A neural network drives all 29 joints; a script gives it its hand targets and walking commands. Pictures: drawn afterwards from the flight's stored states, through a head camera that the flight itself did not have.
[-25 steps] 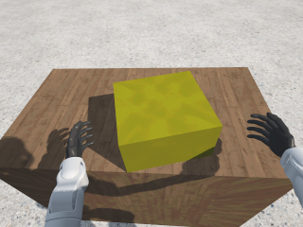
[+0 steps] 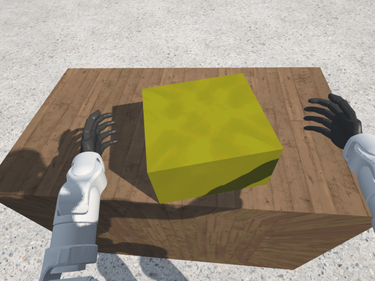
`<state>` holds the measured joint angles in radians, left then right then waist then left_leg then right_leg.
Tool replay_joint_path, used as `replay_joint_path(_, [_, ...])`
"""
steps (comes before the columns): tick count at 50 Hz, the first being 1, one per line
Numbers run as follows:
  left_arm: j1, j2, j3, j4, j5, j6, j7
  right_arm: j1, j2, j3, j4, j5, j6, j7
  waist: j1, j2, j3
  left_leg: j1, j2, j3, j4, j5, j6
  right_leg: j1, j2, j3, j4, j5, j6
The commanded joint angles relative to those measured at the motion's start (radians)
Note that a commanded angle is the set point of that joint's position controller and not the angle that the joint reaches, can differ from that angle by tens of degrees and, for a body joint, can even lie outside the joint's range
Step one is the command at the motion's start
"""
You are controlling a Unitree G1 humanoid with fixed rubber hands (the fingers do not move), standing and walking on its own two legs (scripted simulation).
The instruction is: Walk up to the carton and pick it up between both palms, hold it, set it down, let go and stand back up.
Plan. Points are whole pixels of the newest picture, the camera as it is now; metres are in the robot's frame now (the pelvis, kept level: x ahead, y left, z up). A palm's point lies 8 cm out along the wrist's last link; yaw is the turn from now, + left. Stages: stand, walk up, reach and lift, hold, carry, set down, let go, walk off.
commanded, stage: reach and lift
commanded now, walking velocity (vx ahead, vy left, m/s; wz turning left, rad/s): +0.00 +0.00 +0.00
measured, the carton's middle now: (203, 135) +0.46 +0.04 +0.01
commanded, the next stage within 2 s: none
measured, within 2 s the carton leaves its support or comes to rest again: neither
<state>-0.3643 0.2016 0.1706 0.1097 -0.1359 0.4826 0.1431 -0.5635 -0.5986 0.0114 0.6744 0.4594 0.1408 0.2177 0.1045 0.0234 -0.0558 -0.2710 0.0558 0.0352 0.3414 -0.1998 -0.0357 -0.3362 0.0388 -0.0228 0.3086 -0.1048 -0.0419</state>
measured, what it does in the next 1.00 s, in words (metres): stands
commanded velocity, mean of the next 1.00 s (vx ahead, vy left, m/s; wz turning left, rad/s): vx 0.00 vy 0.00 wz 0.00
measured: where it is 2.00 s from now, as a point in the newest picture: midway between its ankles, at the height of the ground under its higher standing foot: outside the picture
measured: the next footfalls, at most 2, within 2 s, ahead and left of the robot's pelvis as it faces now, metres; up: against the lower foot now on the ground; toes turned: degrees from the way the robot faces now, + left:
none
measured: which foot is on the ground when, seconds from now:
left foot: down 0.00-1.00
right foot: down 0.00-1.00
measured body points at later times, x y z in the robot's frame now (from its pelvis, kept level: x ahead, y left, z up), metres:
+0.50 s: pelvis +0.01 +0.00 +0.00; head +0.07 -0.01 +0.44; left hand +0.39 +0.27 +0.13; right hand +0.49 -0.22 +0.13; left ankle -0.03 +0.14 -0.75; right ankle +0.02 -0.09 -0.75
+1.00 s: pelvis +0.01 +0.01 +0.00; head +0.09 -0.01 +0.44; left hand +0.43 +0.26 +0.13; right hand +0.53 -0.19 +0.14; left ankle -0.03 +0.14 -0.75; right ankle +0.02 -0.09 -0.75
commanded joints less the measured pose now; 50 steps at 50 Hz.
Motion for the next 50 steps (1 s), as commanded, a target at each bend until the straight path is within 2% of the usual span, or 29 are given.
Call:
replay_joint_path(1, [-0.324, 0.142, 0.043, -0.107, -0.005, -0.003, -0.008, -0.346, -0.235, -0.054, -0.093, 0.001, -0.007, -0.012, -0.001, -0.09, -0.4, -0.081, -0.074, 0.004, -0.033, 0.25, 0.023, 0.453, 0.014, 0.073, 0.044, 0.316, 0.01])
replay_joint_path(5, [-0.393, 0.161, 0.033, -0.076, -0.022, 0.01, -0.011, -0.415, -0.233, -0.049, -0.081, 0.001, 0.008, -0.019, -0.006, -0.094, -0.416, -0.081, -0.072, 0.004, -0.03, 0.236, 0.022, 0.446, 0.017, 0.066, 0.037, 0.299, 0.012])
replay_joint_path(6, [-0.394, 0.168, 0.038, -0.067, -0.025, 0.011, -0.01, -0.432, -0.229, -0.048, -0.076, 0.0, 0.011, -0.02, 0.008, -0.099, -0.428, -0.085, -0.071, 0.001, -0.03, 0.242, 0.021, 0.444, 0.016, 0.066, 0.038, 0.303, 0.013])
replay_joint_path(7, [-0.407, 0.163, 0.032, -0.057, -0.027, 0.013, -0.01, -0.434, -0.224, -0.044, -0.072, -0.001, 0.012, -0.021, -0.001, -0.1, -0.435, -0.084, -0.07, 0.003, -0.027, 0.247, 0.019, 0.451, 0.018, 0.062, 0.038, 0.312, 0.012])
replay_joint_path(12, [-0.455, 0.187, 0.037, -0.007, -0.031, 0.015, -0.013, -0.491, -0.229, -0.028, -0.022, -0.002, 0.021, -0.029, 0.005, -0.103, -0.458, -0.104, -0.072, 0.003, -0.021, 0.275, 0.017, 0.473, 0.018, 0.057, 0.049, 0.367, 0.019])
replay_joint_path(21, [-0.566, 0.202, 0.034, 0.013, -0.036, 0.013, -0.011, -0.618, -0.219, -0.012, 0.017, 0.009, 0.022, -0.04, 0.015, -0.084, -0.533, -0.117, -0.075, 0.003, -0.003, 0.329, 0.004, 0.491, 0.022, 0.042, 0.068, 0.452, 0.025])
replay_joint_path(26, [-0.584, 0.202, 0.018, 0.08, -0.036, 0.011, -0.011, -0.642, -0.212, -0.002, 0.089, 0.003, 0.026, -0.046, 0.008, -0.084, -0.541, -0.124, -0.075, 0.001, 0.0, 0.341, 0.001, 0.497, 0.022, 0.038, 0.072, 0.478, 0.028])
replay_joint_path(32, [-0.684, 0.211, 0.006, 0.141, -0.046, -0.004, -0.003, -0.745, -0.202, 0.006, 0.139, -0.002, 0.024, -0.051, 0.014, -0.09, -0.581, -0.149, -0.072, 0.001, 0.009, 0.334, -0.004, 0.495, 0.022, 0.031, 0.072, 0.475, 0.03])
replay_joint_path(37, [-0.738, 0.202, -0.003, 0.197, -0.048, -0.026, 0.003, -0.814, -0.198, 0.014, 0.19, -0.004, 0.014, -0.053, 0.023, -0.093, -0.615, -0.164, -0.068, -0.001, 0.025, 0.36, -0.012, 0.487, 0.024, 0.022, 0.089, 0.497, 0.032])
replay_joint_path(40, [-0.757, 0.195, -0.012, 0.24, -0.043, -0.037, 0.003, -0.825, -0.189, 0.023, 0.236, -0.002, 0.009, -0.053, 0.016, -0.093, -0.622, -0.163, -0.068, -0.001, 0.033, 0.375, -0.013, 0.479, 0.025, 0.018, 0.094, 0.514, 0.032])
replay_joint_path(42, [-0.792, 0.188, -0.016, 0.285, -0.046, -0.051, 0.003, -0.865, -0.178, 0.02, 0.265, -0.011, 0.006, -0.052, 0.021, -0.096, -0.612, -0.183, -0.068, -0.005, 0.038, 0.349, -0.015, 0.46, 0.022, 0.018, 0.094, 0.475, 0.031])
replay_joint_path(50, [-0.771, 0.149, -0.036, 0.464, -0.026, -0.174, -0.005, -0.857, -0.133, 0.054, 0.409, -0.034, -0.07, -0.047, 0.029, -0.121, -0.632, -0.259, -0.066, -0.003, 0.061, 0.374, -0.015, 0.483, 0.007, 0.019, 0.131, 0.55, 0.037])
